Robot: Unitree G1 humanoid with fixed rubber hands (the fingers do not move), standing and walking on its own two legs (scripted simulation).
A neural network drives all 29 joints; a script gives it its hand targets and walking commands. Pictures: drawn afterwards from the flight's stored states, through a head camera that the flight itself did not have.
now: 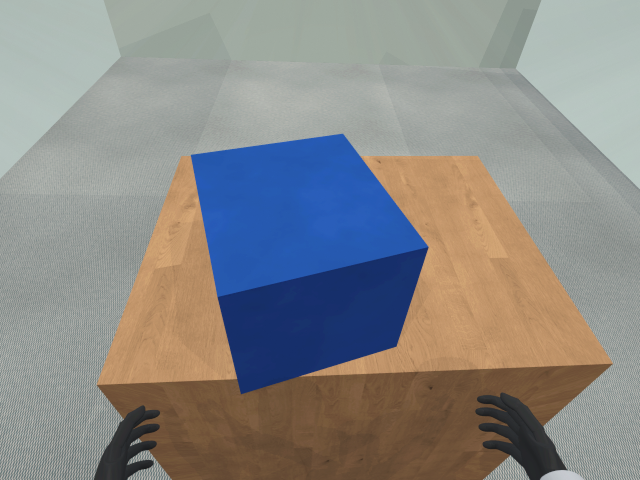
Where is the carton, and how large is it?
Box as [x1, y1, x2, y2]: [191, 134, 428, 393]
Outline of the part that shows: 343,134 191,155 217,296 241,393 396,346 428,247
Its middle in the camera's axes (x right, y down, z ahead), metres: -0.04 +0.03 +0.63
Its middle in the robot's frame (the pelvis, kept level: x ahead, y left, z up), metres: +0.47 +0.06 +0.02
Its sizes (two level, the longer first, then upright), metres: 0.296 0.261 0.237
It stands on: a pedestal, 0.67 m high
